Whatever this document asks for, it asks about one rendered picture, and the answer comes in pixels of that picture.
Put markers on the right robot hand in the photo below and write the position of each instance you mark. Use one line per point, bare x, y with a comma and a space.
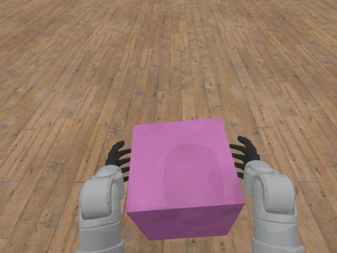
249, 151

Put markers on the robot right forearm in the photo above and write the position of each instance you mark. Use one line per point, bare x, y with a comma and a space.
274, 209

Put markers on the left robot hand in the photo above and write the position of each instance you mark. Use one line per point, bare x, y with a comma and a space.
114, 155

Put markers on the carton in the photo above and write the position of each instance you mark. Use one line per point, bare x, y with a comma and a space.
182, 180

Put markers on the robot left forearm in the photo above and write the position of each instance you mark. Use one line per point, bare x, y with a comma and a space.
100, 212

